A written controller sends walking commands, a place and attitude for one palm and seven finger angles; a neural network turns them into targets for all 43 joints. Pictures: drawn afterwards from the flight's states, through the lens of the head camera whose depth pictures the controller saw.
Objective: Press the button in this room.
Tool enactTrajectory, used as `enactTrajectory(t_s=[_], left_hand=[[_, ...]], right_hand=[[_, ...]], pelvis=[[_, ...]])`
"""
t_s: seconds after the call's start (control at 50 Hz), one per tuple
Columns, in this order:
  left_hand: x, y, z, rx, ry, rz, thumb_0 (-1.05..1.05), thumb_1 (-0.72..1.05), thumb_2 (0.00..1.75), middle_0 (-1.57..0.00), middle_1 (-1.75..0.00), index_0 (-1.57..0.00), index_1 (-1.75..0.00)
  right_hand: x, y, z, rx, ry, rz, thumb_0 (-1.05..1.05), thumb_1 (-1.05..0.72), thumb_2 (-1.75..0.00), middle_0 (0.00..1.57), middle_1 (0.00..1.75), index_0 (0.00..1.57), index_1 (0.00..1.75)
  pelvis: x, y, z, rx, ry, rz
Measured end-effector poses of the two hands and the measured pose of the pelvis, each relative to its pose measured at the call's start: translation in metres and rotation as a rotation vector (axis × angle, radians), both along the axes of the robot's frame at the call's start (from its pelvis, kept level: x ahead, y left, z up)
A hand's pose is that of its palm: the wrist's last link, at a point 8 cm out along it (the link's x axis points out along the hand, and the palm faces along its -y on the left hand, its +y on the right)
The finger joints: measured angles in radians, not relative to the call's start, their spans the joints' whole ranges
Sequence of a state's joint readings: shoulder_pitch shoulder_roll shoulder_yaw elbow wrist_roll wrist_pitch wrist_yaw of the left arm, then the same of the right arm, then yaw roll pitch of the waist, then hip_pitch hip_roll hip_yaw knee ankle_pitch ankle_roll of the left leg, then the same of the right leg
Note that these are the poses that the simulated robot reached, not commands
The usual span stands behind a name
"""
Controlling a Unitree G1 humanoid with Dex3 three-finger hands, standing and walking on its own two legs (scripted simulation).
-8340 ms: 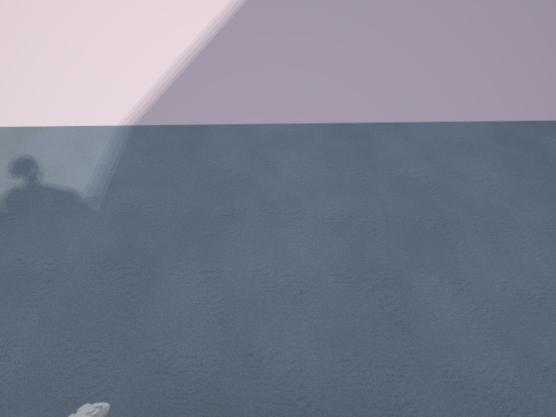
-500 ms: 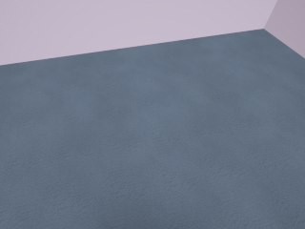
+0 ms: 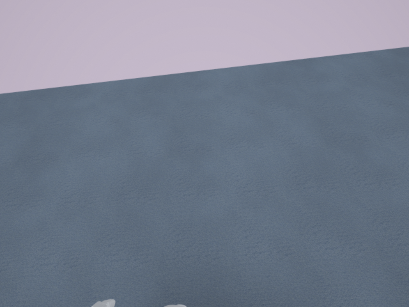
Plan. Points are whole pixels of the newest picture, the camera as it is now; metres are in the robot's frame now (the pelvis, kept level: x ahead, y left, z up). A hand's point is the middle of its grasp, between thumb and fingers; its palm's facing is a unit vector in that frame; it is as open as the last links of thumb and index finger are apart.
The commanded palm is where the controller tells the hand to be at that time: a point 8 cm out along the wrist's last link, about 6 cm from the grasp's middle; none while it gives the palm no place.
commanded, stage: turn or walk to find it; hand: left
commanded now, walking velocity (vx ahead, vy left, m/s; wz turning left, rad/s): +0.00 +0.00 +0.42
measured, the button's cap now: out of the picture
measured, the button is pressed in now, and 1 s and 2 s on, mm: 0 0 0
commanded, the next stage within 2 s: none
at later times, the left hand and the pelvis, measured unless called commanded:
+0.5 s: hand out of the picture -0.06 +0.26 -0.18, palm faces +0.27 -0.93 -0.24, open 7.4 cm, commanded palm none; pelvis -0.04 +0.04 +0.00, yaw +13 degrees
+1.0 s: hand out of the picture -0.03 +0.22 -0.14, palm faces +0.42 -0.86 -0.28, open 7.3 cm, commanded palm none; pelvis -0.04 +0.00 +0.01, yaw +25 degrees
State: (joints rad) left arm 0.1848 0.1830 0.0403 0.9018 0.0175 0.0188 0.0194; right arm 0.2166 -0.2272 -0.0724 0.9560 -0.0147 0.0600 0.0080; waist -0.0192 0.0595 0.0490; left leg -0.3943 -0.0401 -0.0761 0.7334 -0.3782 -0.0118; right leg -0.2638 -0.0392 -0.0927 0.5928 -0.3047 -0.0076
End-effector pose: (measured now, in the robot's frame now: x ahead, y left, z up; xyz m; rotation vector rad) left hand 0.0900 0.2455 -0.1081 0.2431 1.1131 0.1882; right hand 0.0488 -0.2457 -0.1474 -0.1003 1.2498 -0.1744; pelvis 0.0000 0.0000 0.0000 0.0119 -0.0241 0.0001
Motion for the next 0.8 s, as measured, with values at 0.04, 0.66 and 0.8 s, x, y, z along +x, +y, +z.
enactTrajectory(t_s=[0.04,0.66,0.8], left_hand=[[-0.013,-0.006,0.004,-0.006,0.002,0.027,0.01,0.91,0.9,-0.2,-0.3,-0.2,-0.3],[-0.157,0.069,-0.018,-0.068,0.135,0.354,0.01,0.91,0.9,-0.19,-0.3,-0.2,-0.3],[-0.13,0.056,-0.007,-0.041,0.047,0.354,0.01,0.91,0.9,-0.19,-0.3,-0.2,-0.3]], right_hand=[[-0.005,-0.006,0.001,0.0,0.03,0.015,0.0,-0.9,-0.89,0.2,0.3,0.2,0.3],[0.048,0.083,0.038,-0.071,-0.061,0.352,0.0,-0.9,-0.89,0.2,0.3,0.2,0.3],[0.037,0.068,0.023,-0.043,-0.011,0.365,0.0,-0.9,-0.89,0.2,0.3,0.2,0.3]], pelvis=[[-0.003,-0.004,0.004,0.009,-0.004,0.02],[-0.043,0.047,0.013,-0.036,0.017,0.283],[-0.045,0.032,0.01,-0.022,0.026,0.341]])
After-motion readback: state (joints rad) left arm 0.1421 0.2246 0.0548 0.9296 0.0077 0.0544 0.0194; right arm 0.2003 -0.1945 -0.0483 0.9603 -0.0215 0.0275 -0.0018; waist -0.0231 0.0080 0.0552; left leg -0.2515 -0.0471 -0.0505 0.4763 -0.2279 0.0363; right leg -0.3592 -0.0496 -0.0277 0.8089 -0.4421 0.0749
